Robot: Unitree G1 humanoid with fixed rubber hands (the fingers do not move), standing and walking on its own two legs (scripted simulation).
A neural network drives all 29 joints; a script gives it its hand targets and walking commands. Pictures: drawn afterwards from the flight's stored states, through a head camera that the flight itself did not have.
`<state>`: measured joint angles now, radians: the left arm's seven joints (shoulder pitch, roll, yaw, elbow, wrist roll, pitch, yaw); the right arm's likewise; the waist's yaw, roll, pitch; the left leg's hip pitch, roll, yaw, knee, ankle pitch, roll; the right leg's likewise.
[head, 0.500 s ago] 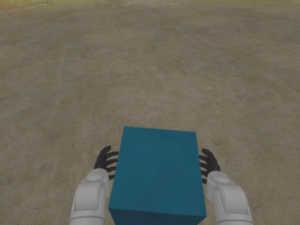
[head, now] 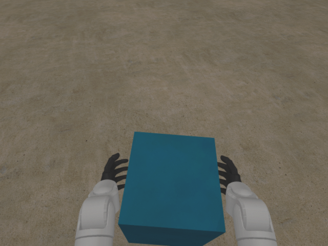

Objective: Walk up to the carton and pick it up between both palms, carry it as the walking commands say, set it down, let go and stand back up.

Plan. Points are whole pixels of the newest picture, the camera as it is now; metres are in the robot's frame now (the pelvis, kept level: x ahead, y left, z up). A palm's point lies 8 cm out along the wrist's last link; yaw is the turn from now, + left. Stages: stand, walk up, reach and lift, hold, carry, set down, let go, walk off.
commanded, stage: carry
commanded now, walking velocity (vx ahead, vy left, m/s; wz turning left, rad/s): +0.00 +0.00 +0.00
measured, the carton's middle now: (168, 193) +0.29 +0.01 -0.04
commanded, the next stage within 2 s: hold in 0.64 s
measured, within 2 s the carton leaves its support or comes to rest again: neither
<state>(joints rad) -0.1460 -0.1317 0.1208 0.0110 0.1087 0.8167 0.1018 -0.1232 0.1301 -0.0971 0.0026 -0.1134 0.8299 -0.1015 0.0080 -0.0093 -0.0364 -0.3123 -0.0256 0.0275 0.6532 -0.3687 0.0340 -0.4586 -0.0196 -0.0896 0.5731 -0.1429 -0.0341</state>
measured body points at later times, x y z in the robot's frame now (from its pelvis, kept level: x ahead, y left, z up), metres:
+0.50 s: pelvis +0.01 +0.01 +0.00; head +0.00 +0.03 +0.45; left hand +0.30 +0.16 +0.03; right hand +0.29 -0.13 +0.03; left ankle -0.02 +0.10 -0.72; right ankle +0.10 -0.10 -0.72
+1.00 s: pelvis +0.01 +0.01 +0.01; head -0.05 +0.00 +0.45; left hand +0.30 +0.14 +0.04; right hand +0.28 -0.16 +0.04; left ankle -0.02 +0.10 -0.72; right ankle +0.10 -0.11 -0.72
